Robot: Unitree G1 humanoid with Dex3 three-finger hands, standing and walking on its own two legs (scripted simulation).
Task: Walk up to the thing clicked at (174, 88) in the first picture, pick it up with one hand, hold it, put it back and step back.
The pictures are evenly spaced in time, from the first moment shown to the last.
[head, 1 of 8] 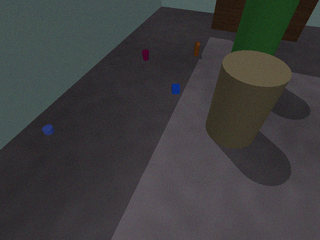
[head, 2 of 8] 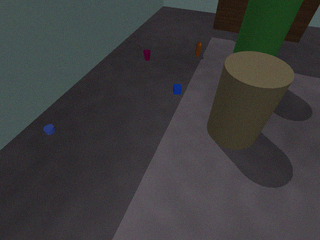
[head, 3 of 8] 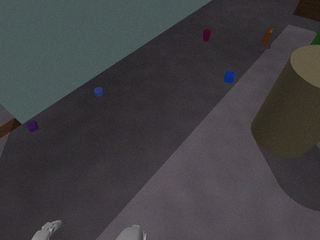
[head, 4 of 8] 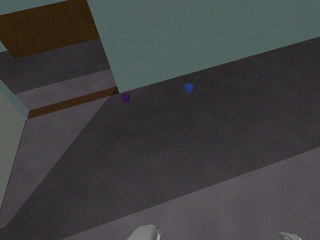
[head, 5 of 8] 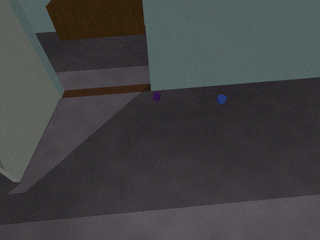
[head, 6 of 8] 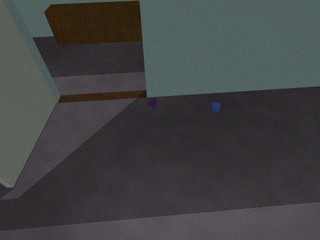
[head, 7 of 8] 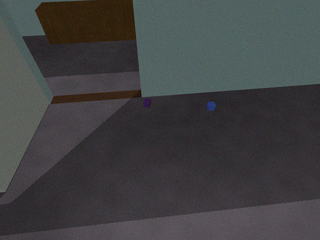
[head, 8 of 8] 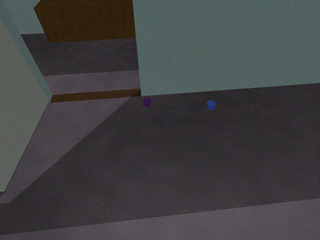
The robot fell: no
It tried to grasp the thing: no
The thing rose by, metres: 0.00
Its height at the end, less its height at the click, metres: +0.00
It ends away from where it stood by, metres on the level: 0.00
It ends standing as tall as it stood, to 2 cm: yes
